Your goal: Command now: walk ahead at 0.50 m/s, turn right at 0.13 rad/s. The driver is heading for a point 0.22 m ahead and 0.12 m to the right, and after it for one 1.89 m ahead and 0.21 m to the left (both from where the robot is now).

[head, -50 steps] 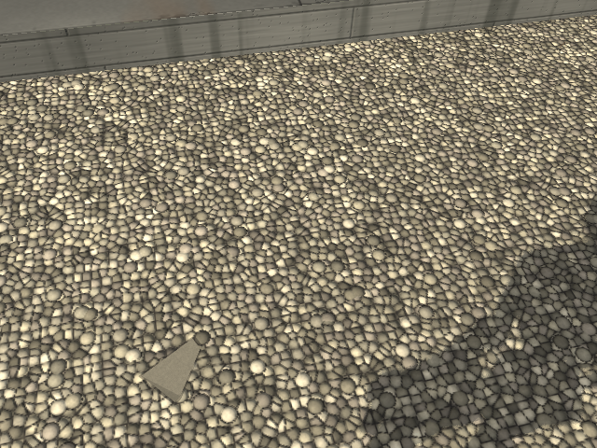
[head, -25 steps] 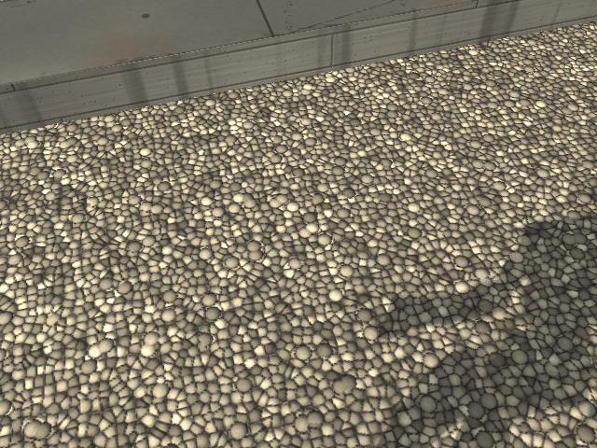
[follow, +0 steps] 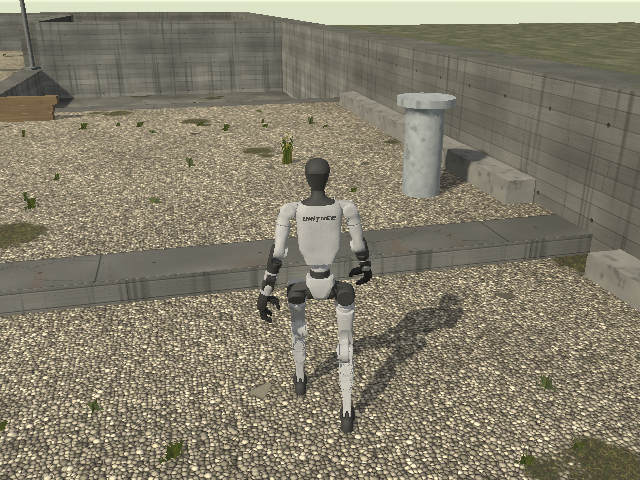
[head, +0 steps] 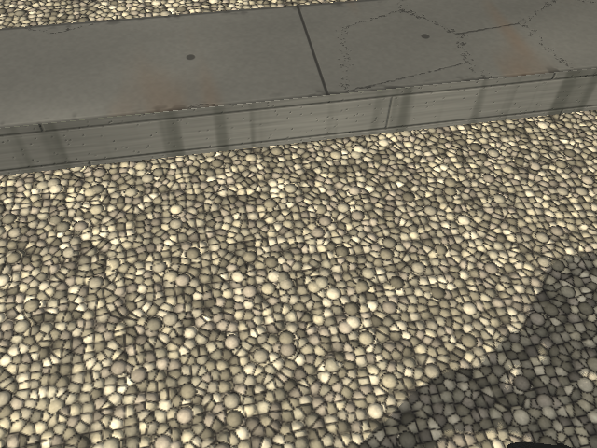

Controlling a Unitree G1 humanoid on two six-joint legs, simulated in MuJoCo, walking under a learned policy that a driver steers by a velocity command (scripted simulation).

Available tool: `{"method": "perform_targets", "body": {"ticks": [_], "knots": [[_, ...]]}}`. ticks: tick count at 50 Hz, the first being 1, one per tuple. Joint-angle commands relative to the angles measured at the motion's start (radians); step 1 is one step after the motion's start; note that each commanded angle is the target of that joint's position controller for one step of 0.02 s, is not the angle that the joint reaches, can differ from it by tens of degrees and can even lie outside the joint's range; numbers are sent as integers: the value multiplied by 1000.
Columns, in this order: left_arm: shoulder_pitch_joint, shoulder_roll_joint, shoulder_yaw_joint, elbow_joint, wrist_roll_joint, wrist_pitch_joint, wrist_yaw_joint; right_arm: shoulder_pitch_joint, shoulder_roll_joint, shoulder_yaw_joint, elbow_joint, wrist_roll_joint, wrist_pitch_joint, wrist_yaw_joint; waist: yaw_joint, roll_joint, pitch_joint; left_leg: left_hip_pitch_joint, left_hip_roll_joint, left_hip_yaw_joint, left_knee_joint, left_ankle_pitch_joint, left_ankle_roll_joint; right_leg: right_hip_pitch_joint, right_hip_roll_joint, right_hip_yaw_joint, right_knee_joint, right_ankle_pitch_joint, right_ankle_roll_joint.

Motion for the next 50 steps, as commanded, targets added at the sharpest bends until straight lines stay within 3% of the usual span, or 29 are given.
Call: {"method": "perform_targets", "body": {"ticks": [1,2,3,4,5,7,11,15,21,23,24,25,26,27,28,29,30,31,32,34,36,38,41,45,46,47,48,49,50], "knots": [[101,-40,-31,-71,4,-27,-7,439,-302,-86,70,-13,-4,-8,-141,314,-391,914,392,-682,-149,-202,264,-660,74,61,787,-102,-34],[30,79,-3,-60,-20,-44,-6,405,-207,-59,55,-12,-8,-9,-175,191,-332,838,371,-688,-201,-190,222,-741,35,201,901,-133,-46],[-47,125,12,-86,-37,-51,-3,310,-169,-46,36,-17,-13,-14,-152,147,-202,696,354,-510,-198,-4,180,-772,-4,188,915,-55,-54],[-72,118,14,-86,-32,-46,7,222,-140,-33,20,-22,-17,-13,-108,67,-145,550,319,-368,-205,211,158,-709,-52,163,876,18,-45],[-77,106,23,-81,-18,-34,16,173,-110,-27,19,-28,-20,-10,-77,51,-101,439,286,-257,-220,349,142,-653,-78,155,825,54,-36],[-29,62,27,-70,-18,2,17,141,-82,-20,29,-43,-22,-12,-28,94,-88,325,242,-126,-247,473,125,-545,-96,144,778,96,-30],[-92,50,34,-131,-4,38,19,127,-140,-32,35,-42,-10,-50,-7,82,-51,293,239,7,-289,539,150,-608,-89,114,648,233,-1],[-190,39,29,-186,2,45,-1,122,-167,-38,31,-32,24,-82,-37,78,-58,338,227,97,-291,470,140,-581,-91,60,438,370,6],[-296,64,36,-273,2,64,-34,142,-202,-53,31,-6,74,-89,-72,79,-38,471,285,109,-192,425,129,-589,-63,2,292,258,-22],[-287,74,41,-293,-2,66,-45,126,-211,-58,18,5,88,-91,-59,90,-41,500,296,105,-112,467,104,-564,-40,-21,231,200,-49],[-248,81,46,-290,-2,62,-49,109,-212,-60,10,12,94,-94,-31,84,-60,498,278,124,-32,515,77,-496,-13,-43,151,239,-70],[-171,116,62,-277,3,55,-43,129,-202,-58,15,13,97,-94,6,44,-103,457,225,158,112,509,26,-354,17,-34,39,397,-105],[-99,232,98,-274,11,51,-21,147,-181,-52,-6,-13,93,-88,19,-124,-172,270,135,190,365,248,-55,-137,-110,183,19,857,-177],[-98,318,107,-288,29,53,-8,145,-110,-29,-54,-54,83,-74,-39,-315,-241,-89,-60,140,680,-620,-129,94,-352,560,42,1214,-399],[-79,246,83,-300,33,44,-16,114,-132,-31,-49,-34,73,-57,8,-178,-360,-123,-56,-92,795,-663,-113,102,-370,598,10,1075,-433],[-154,220,76,-320,24,35,-18,72,-150,-37,-60,2,70,-50,-8,-124,-277,-175,-27,-111,799,-586,-96,36,-327,496,-10,957,-384],[-229,178,65,-331,6,34,-10,80,-152,-39,-39,6,76,-57,-40,-53,-209,-186,10,-100,741,-500,-93,-39,-276,392,-23,822,-312],[-274,133,49,-340,1,38,-2,79,-169,-45,-24,-7,84,-67,-53,-33,-175,-157,34,-94,675,-442,-97,-115,-249,342,-42,725,-272],[-296,113,38,-339,10,40,3,93,-171,-49,-13,-12,95,-71,-73,-58,-169,-76,39,-83,643,-400,-102,-196,-222,295,-57,710,-261],[-302,90,24,-323,33,35,7,137,-131,-40,12,-8,107,-73,-92,-93,-173,33,38,-67,533,-349,-114,-265,-189,222,-73,711,-255],[-299,79,15,-295,43,29,13,137,-93,-23,27,-6,108,-73,-86,-113,-166,120,49,-64,370,-311,-121,-291,-171,169,-86,660,-242],[-286,100,15,-270,50,29,18,116,-106,-19,27,-3,111,-68,-64,-130,-155,176,46,-48,280,-277,-121,-301,-185,167,-107,546,-241],[-300,158,26,-263,39,43,28,87,-167,-33,5,4,115,-63,-47,-140,-100,151,28,-25,239,-307,-104,-282,-227,211,-114,379,-242],[-325,164,31,-259,13,61,46,146,-145,-32,17,-1,113,-51,-79,-123,-77,190,2,20,85,-245,-57,-241,-245,197,-45,428,-204],[-312,161,34,-251,4,65,48,166,-147,-32,20,-7,113,-46,-90,-104,-72,221,2,9,-4,-153,-31,-242,-224,170,-8,423,-167],[-300,144,35,-252,2,65,51,179,-187,-41,17,-16,112,-45,-81,-22,-67,255,57,-92,-85,11,15,-279,-166,107,98,368,-104],[-295,97,30,-278,28,62,50,187,-271,-61,10,-10,111,-53,-30,189,-69,313,211,-321,-126,202,110,-413,-23,-35,289,217,-20],[-404,80,24,-311,32,57,52,199,-283,-64,0,-18,104,-51,-99,284,-29,333,314,-496,-204,240,235,-566,91,-25,390,-15,15],[-455,100,33,-326,23,56,50,239,-264,-61,0,-41,86,-53,-133,243,-44,369,336,-544,-231,241,279,-641,82,62,599,-173,20]]}}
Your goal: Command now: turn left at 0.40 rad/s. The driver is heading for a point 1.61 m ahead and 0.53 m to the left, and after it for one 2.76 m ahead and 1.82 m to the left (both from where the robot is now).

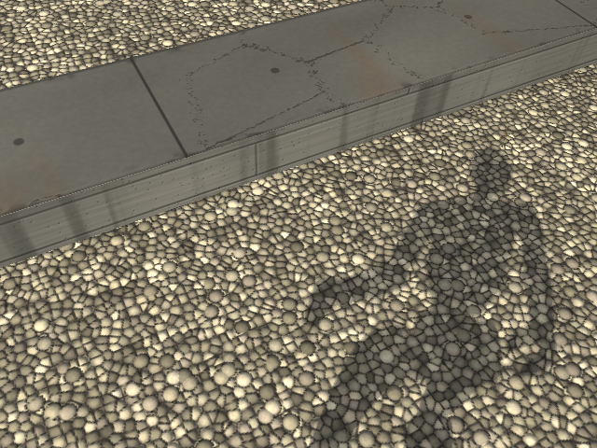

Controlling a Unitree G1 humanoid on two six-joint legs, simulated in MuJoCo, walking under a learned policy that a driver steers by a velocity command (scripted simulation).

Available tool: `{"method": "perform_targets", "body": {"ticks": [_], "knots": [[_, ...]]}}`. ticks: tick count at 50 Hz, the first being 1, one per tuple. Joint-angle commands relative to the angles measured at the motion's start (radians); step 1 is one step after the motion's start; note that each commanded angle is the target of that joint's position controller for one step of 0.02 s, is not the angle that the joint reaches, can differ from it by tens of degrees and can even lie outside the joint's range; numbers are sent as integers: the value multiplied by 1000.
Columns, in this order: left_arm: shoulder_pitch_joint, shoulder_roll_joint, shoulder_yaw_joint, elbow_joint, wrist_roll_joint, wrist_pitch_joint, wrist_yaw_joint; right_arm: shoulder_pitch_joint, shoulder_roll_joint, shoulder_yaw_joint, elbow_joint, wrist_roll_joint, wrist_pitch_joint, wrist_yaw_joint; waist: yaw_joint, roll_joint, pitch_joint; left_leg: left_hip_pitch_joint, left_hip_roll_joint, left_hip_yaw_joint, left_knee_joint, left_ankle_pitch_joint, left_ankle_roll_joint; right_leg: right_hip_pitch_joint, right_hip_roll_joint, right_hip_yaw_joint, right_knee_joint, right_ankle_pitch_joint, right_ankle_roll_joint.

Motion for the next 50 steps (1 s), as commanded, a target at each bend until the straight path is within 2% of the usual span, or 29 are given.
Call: {"method": "perform_targets", "body": {"ticks": [1,2,4,6,8,12,14,15,16,17,18,19,20,22,24,26,29,32,34,35,36,37,38,39,40,41,42,46,50], "knots": [[-80,109,42,-95,-12,-14,1,19,-214,-47,-67,-21,-45,-10,2,200,-75,168,314,-444,-276,514,289,-236,36,102,404,-217,26],[-43,108,46,-74,-15,-10,-1,-30,-206,-48,-86,-3,-50,-14,28,151,-75,176,270,-377,-250,532,241,-253,19,111,418,-162,32],[-45,104,47,-71,-8,-12,1,-57,-172,-43,-99,24,-42,-25,39,128,-93,185,225,-326,-232,551,197,-227,2,110,338,-82,47],[-54,71,36,-74,-14,-21,-2,-29,-172,-48,-95,24,-26,-31,28,146,-113,205,191,-307,-217,560,189,-184,17,88,211,-36,60],[-63,64,30,-75,-22,-30,-9,-20,-189,-57,-99,22,-13,-35,14,170,-130,201,180,-316,-204,541,189,-112,28,88,82,-8,64],[14,110,39,-52,-33,-37,-29,-65,-200,-60,-131,27,5,-31,40,214,-126,127,165,-388,-196,482,176,62,50,77,-144,66,57],[90,134,51,-25,-28,-41,-37,-87,-174,-49,-150,36,13,-37,79,183,-124,48,102,-382,-139,326,111,225,21,78,-358,246,28],[127,194,65,-24,-10,-39,-31,-54,-124,-34,-157,23,15,-38,65,40,-158,-82,30,-310,27,107,54,363,-153,229,-386,318,-31],[104,276,77,-36,18,-29,-27,-18,-76,-25,-185,21,4,-33,17,-251,-138,-304,-138,-155,216,-290,-5,399,-375,501,-402,543,-193],[81,230,63,-60,44,-37,-29,-13,-168,-49,-180,15,-7,-27,30,-209,-140,-326,-66,-170,455,-340,-35,329,-460,560,-418,558,-294],[25,174,46,-79,40,-44,-26,-6,-224,-72,-160,29,-4,-23,7,-124,-106,-317,-42,-168,556,-265,-40,278,-401,449,-413,518,-270],[-24,151,40,-88,23,-46,-23,12,-212,-76,-142,28,8,-26,-12,-92,-76,-322,-29,-146,590,-196,-54,253,-326,341,-406,450,-216],[-37,136,34,-92,6,-46,-19,12,-197,-74,-137,24,19,-29,-4,-95,-57,-341,-20,-136,618,-134,-70,248,-290,281,-408,408,-191],[-5,141,28,-80,5,-41,-7,-24,-155,-63,-166,26,26,-21,21,-109,-36,-342,-14,-93,616,-67,-95,228,-259,193,-420,439,-196],[53,155,31,-64,8,-34,5,-81,-127,-50,-207,32,23,-14,57,-121,-47,-368,4,-64,514,-40,-114,299,-271,164,-424,462,-218],[78,179,38,-57,6,-29,9,-107,-113,-39,-236,27,21,-5,76,-123,-76,-343,27,-48,411,-42,-121,353,-295,145,-413,488,-228],[61,219,51,-64,0,-22,0,-113,-105,-28,-263,25,22,15,79,-141,-92,-220,40,7,269,-52,-103,315,-310,85,-402,520,-222],[61,237,58,-64,-14,-20,-14,-95,-126,-35,-275,26,31,30,73,-153,-91,-131,23,54,149,-34,-68,297,-329,57,-368,524,-203],[44,241,60,-62,-34,-19,-20,-51,-123,-42,-270,26,38,39,38,-143,-90,-38,5,83,-11,57,-25,276,-329,27,-297,496,-157],[63,223,57,-50,-41,-18,-23,-8,-131,-49,-257,24,39,38,22,-120,-98,57,-20,87,-117,143,7,234,-305,-10,-224,439,-109],[129,180,47,-27,-25,-20,-31,47,-187,-71,-246,25,38,26,19,9,-125,221,19,-15,-194,341,52,114,-247,-86,-57,302,-31],[109,93,14,-75,35,-21,-40,75,-310,-93,-268,14,32,3,48,342,-146,405,313,-411,-178,792,186,-211,-110,-145,290,-267,71],[32,136,25,-105,14,-25,-33,75,-290,-77,-292,-20,6,17,-15,261,-217,314,417,-520,-211,803,368,-279,-39,28,470,-349,82],[1,178,37,-105,-16,-19,-26,46,-252,-66,-289,-25,-16,25,-15,174,-176,267,360,-421,-233,699,342,-283,-63,67,527,-273,70],[13,184,42,-94,-21,-14,-20,-4,-217,-57,-283,-12,-28,20,16,155,-131,228,290,-333,-238,583,274,-285,-82,79,502,-180,56],[31,184,45,-70,-13,-8,-11,-48,-181,-45,-285,1,-28,13,35,124,-119,204,246,-288,-240,499,223,-273,-95,86,473,-110,55],[51,188,48,-63,-7,-3,-7,-75,-165,-35,-286,6,-27,8,52,143,-109,158,223,-254,-247,517,209,-232,-90,82,467,-52,62],[91,154,39,-47,-13,-1,-10,-73,-127,-14,-275,-8,-36,-5,65,143,-129,149,192,-203,-270,493,211,-149,-78,83,359,53,75],[54,128,21,-54,-9,-1,-16,-73,-139,-12,-252,-10,-32,-8,38,156,-95,128,188,-219,-283,343,213,-59,-86,82,122,44,82]]}}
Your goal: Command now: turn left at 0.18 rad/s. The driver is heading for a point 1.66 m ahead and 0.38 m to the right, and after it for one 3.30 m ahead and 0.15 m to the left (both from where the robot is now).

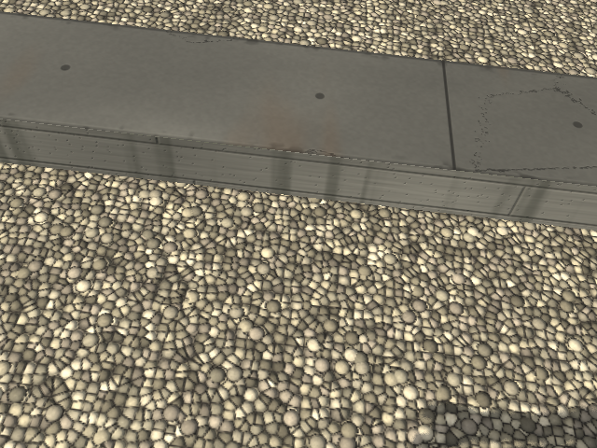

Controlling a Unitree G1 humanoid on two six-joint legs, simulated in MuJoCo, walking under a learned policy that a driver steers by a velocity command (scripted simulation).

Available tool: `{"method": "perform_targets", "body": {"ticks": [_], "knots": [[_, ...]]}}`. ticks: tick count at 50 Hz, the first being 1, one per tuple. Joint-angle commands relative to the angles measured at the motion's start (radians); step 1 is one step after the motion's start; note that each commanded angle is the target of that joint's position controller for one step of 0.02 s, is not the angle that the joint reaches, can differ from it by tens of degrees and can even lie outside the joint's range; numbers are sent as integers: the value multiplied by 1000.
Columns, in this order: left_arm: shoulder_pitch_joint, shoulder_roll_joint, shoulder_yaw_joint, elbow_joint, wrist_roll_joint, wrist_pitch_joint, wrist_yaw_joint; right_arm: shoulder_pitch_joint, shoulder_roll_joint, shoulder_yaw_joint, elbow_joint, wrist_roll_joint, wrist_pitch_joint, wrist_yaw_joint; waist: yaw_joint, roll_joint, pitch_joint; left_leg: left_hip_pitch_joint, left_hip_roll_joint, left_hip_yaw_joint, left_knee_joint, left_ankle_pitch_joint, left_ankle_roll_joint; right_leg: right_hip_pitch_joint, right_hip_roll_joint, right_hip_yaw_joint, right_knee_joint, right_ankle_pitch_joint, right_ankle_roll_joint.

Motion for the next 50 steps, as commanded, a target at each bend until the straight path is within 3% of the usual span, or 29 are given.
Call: {"method": "perform_targets", "body": {"ticks": [1,4,6,7,8,9,10,11,12,15,22,35,36,38,39,41,44,48,50], "knots": [[-33,62,5,-62,0,-13,-3,-23,-163,-38,-43,-4,-10,-3,-24,178,-91,72,247,-205,-123,186,169,62,-16,13,-146,-13,2],[-22,66,4,-54,-6,-20,-8,-24,-153,-31,-21,-2,-7,7,-28,173,-69,45,246,-236,-108,147,169,138,-1,-2,-269,-26,-9],[23,44,-4,-32,1,-31,-14,-42,-126,-18,-7,10,-6,8,14,144,-68,20,216,-221,-68,151,130,253,12,-19,-485,137,-30],[38,57,-6,-25,15,-37,-17,-13,-108,-10,7,9,-10,9,18,110,-84,-6,190,-210,-53,137,87,341,-11,14,-554,283,-44],[57,105,-1,-27,22,-41,-15,14,-91,-4,13,-8,-19,11,-3,41,-116,-38,141,-168,-3,82,38,421,-93,94,-539,489,-70],[26,159,12,-14,9,-40,-16,72,-97,-12,19,-12,-26,17,-71,-82,-118,-37,65,-95,-7,11,4,392,-111,91,-475,472,-116],[2,97,2,-17,1,-42,-25,25,-105,-10,26,-16,-24,16,-36,-83,-120,34,50,-69,4,3,-21,310,-86,83,-495,307,-127],[-8,68,-7,-17,7,-46,-30,-19,-121,-16,22,-8,-18,14,-17,-62,-95,45,51,-67,20,14,-23,276,-64,69,-507,240,-111],[-15,69,-9,-13,14,-50,-30,-33,-112,-16,23,-2,-11,9,-15,-49,-88,52,58,-71,27,50,-15,261,-52,57,-508,233,-94],[8,61,-17,10,11,-63,-27,-16,-105,-17,38,-2,6,4,-9,-22,-69,46,68,-86,21,98,-2,266,-35,38,-496,245,-79],[10,59,-26,48,7,-55,-15,7,-97,-20,97,2,2,-2,-2,37,-52,49,67,-81,17,130,-19,280,-20,30,-488,245,-84],[12,44,-38,131,6,-48,-13,22,-104,-18,199,6,0,-15,-4,41,-35,69,69,-70,6,137,-29,282,5,13,-505,229,-83],[31,40,-38,146,4,-46,-12,39,-100,-18,214,8,2,-16,-4,41,-55,74,56,-58,5,33,-25,287,18,1,-506,128,-86],[35,51,-33,150,-8,-42,-9,49,-114,-25,223,21,3,-18,-7,34,-2,4,33,-49,19,-349,3,222,35,4,-494,-211,-120],[32,49,-34,145,-12,-47,-7,49,-112,-24,219,24,-3,-18,-8,32,49,-48,42,-68,11,-471,19,177,24,29,-502,-329,-140],[47,47,-36,140,-21,-73,-9,60,-103,-22,218,34,-34,-14,-8,33,109,-98,70,-109,8,-518,46,139,-3,81,-503,-383,-172],[75,52,-33,141,-27,-114,-21,76,-98,-23,220,41,-79,2,-6,35,87,-87,93,-148,32,-440,71,153,-27,132,-479,-312,-205],[86,43,-37,119,-31,-150,-40,130,-99,-23,222,47,-114,19,-19,52,58,-23,93,-190,60,-297,109,134,2,127,-393,-146,-225],[56,23,-41,92,-27,-174,-55,256,-142,-38,260,51,-128,26,-53,135,6,174,154,-305,72,-11,154,-3,62,28,-182,141,-186]]}}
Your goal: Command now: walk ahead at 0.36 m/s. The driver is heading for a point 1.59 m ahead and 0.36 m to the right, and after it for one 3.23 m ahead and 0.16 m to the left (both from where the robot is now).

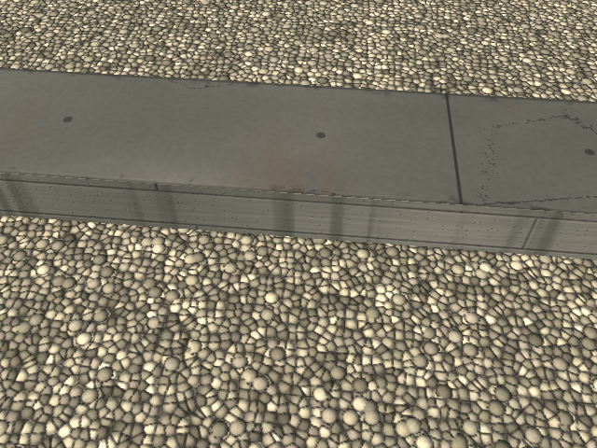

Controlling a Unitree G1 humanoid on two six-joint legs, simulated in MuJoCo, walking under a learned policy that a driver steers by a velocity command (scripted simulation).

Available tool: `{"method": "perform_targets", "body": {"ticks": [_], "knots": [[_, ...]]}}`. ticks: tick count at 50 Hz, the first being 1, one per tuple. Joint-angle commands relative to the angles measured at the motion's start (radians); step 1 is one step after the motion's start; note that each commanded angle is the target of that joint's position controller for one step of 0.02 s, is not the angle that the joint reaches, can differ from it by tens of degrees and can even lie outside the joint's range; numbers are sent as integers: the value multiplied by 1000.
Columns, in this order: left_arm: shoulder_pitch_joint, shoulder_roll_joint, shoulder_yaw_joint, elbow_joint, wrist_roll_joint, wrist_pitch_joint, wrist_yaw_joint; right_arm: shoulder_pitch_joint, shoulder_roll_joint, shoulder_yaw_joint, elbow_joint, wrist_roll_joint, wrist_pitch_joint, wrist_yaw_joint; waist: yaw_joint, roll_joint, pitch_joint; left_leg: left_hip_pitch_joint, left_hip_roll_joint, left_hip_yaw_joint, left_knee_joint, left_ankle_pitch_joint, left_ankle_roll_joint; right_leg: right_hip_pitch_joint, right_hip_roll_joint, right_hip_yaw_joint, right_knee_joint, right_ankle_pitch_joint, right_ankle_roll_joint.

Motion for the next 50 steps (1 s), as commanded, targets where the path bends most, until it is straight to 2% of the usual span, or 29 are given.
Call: {"method": "perform_targets", "body": {"ticks": [1,2,3,5,7,8,9,11,12,14,15,16,17,18,19,20,22,24,28,34,40,43,44,45,46,47,48,49,50], "knots": [[-165,81,10,-124,5,-55,-23,235,-194,-50,24,-3,-30,12,-110,168,11,354,238,-439,-213,343,242,-446,30,-40,257,361,-23],[-256,83,6,-164,3,-59,-28,321,-195,-51,43,-16,-27,16,-168,242,19,504,384,-628,-297,482,321,-699,36,-24,488,-69,-11],[-312,91,7,-194,-15,-53,-31,311,-158,-35,42,-22,-22,13,-155,168,69,559,436,-651,-269,509,327,-882,-18,22,627,-239,-21],[-350,50,-12,-244,-27,-40,-39,256,-115,-12,26,-22,-4,0,-113,80,105,527,438,-525,-308,472,253,-1002,-115,45,659,-215,-27],[-308,48,-20,-267,-5,-28,-43,76,-109,1,-31,-13,18,-22,-31,81,144,241,355,-345,-439,361,158,-768,-173,30,386,-36,9],[-278,37,-30,-261,13,-24,-54,-5,-146,-7,-60,-11,23,-32,-5,82,116,35,260,-213,-479,316,123,-481,-146,-19,210,160,27],[-231,39,-28,-243,17,-19,-60,-18,-184,-19,-70,-15,22,-35,6,112,69,-107,193,-116,-519,276,101,-208,-89,-72,103,337,49],[-155,107,4,-215,6,5,-45,32,-230,-34,-52,-12,11,-30,45,140,54,-119,204,-89,-530,267,92,-15,-26,-106,60,418,69],[-117,129,17,-207,6,15,-34,37,-226,-34,-47,-6,9,-27,73,134,46,-58,205,-68,-460,380,73,6,-11,-109,20,379,58],[67,178,57,-157,0,27,-15,61,-182,-24,-40,-20,20,-20,171,95,-53,-14,175,-7,-134,655,18,188,24,-136,-21,309,11],[206,225,77,-121,3,35,-8,74,-125,-9,-56,-44,24,-22,219,-11,-116,-150,137,20,181,524,-22,349,-85,8,-29,231,-24],[210,318,71,-118,26,32,-14,215,51,30,-84,-53,8,-23,85,-411,-198,-337,-25,-12,587,-149,-53,425,-317,525,-268,43,-146],[181,259,56,-129,22,19,-31,250,-5,17,-76,0,-11,-18,70,-377,-208,-460,-39,-115,763,-135,-35,392,-403,902,-542,-214,-220],[69,203,42,-148,14,3,-41,151,-82,0,-104,27,-18,-15,47,-220,-43,-550,37,-80,808,-34,-4,269,-401,802,-545,-263,-188],[-19,166,34,-164,19,-7,-46,51,-103,-1,-131,14,-18,-19,40,-100,17,-524,102,-58,751,88,22,133,-358,618,-516,-157,-160],[-80,155,32,-169,37,-12,-50,19,-120,-10,-132,-7,-7,-28,14,-46,24,-451,150,-56,683,165,29,26,-299,459,-490,-22,-132],[-112,116,24,-161,49,-17,-45,53,-122,-22,-125,-16,18,-26,-34,-119,3,-348,188,-64,571,231,35,-36,-222,292,-521,90,-116],[-59,108,22,-135,40,-23,-34,36,-110,-23,-126,-19,30,-24,-33,-89,16,-363,188,-45,500,258,26,-23,-208,225,-557,177,-141],[31,140,32,-104,33,-13,-7,-115,-98,-26,-176,-33,27,-23,2,-13,51,-542,191,-43,297,401,-19,95,-237,189,-598,264,-165],[113,145,32,-75,22,6,14,-288,-73,-17,-225,-24,8,-1,61,-32,86,-534,154,12,22,585,-45,164,-204,74,-610,353,-136],[203,152,40,-38,20,38,16,-446,-56,3,-293,-13,-15,37,105,-41,129,-560,114,46,-139,496,-16,352,-247,49,-530,504,-139],[173,174,48,-46,19,47,20,-408,-93,-7,-299,-12,-24,51,53,-80,85,-425,70,73,-181,399,26,391,-262,40,-432,787,-114],[160,189,52,-53,19,49,20,-346,-119,-19,-286,-14,-24,49,15,-106,29,-313,35,97,-178,371,46,396,-254,30,-352,985,-104],[136,188,50,-59,22,54,19,-198,-161,-41,-243,-13,-24,43,-65,-111,-63,-110,5,119,-199,396,78,361,-219,-1,-192,1123,-81],[117,173,41,-79,31,51,19,-4,-212,-61,-193,-19,-22,31,-148,-104,-194,214,85,35,-148,419,129,177,-182,-19,35,1003,-52],[211,61,6,-105,36,29,5,149,-312,-89,-162,-44,-12,22,-131,118,-372,672,364,-406,-140,280,284,-265,-31,-64,446,556,21],[202,51,0,-84,22,0,-1,159,-244,-67,-148,-39,-7,20,-134,210,-441,733,452,-705,-302,206,329,-438,59,74,633,-101,23],[96,152,27,-119,-13,-22,-7,82,-192,-49,-154,-30,-5,17,-133,166,-276,607,402,-561,-334,169,268,-531,-15,108,689,-63,2],[24,165,29,-141,-22,-31,-7,-9,-163,-39,-173,-28,-4,15,-100,114,-155,431,363,-407,-367,244,235,-528,-73,66,648,34,-6]]}}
